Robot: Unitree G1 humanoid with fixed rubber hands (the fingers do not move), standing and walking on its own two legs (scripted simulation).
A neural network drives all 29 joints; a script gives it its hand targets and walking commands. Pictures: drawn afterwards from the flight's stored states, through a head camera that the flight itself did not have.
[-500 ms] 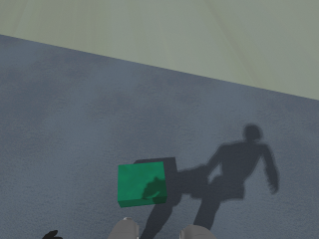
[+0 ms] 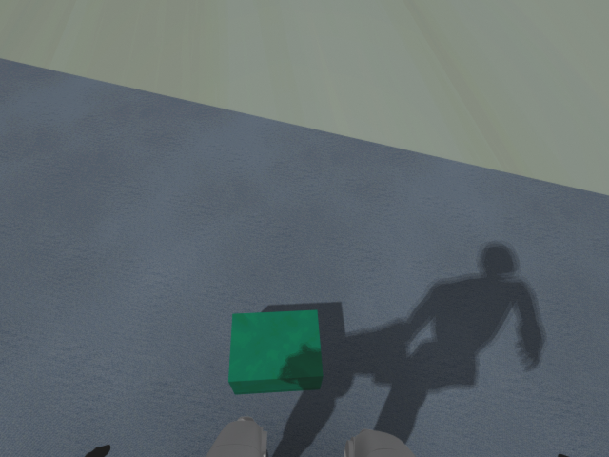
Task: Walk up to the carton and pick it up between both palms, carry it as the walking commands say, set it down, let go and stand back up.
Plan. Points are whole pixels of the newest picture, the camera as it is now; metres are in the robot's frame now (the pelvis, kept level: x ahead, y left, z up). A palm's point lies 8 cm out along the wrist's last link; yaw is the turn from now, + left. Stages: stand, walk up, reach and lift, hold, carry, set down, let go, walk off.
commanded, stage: walk up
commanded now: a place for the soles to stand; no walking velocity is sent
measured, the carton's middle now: (276, 351) +0.46 +0.09 -0.66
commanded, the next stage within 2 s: none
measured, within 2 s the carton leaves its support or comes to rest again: neither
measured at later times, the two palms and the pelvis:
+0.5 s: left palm out of the picture +0.08 +0.31 -0.11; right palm out of the picture +0.07 -0.33 -0.08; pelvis +0.00 +0.00 +0.00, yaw +2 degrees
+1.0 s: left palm out of the picture +0.08 +0.32 -0.11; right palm out of the picture +0.08 -0.33 -0.08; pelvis +0.01 +0.00 +0.00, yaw +3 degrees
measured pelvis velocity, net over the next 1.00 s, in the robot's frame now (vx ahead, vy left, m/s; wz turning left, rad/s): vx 0.01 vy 0.00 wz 0.05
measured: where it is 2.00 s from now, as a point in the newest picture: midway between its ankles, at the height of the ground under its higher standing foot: outside the picture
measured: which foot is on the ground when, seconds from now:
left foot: down 0.00-1.00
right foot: down 0.00-1.00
